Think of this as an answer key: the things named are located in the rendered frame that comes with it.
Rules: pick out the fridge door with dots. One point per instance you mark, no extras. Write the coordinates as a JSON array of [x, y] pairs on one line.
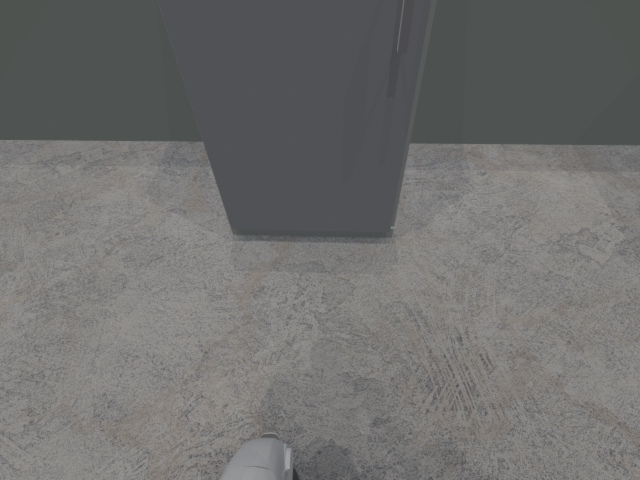
[[303, 105]]

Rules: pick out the left robot shin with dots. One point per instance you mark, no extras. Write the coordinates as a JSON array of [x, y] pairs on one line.
[[270, 435]]

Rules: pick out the left robot thigh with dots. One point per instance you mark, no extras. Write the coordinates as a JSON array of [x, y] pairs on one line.
[[260, 459]]

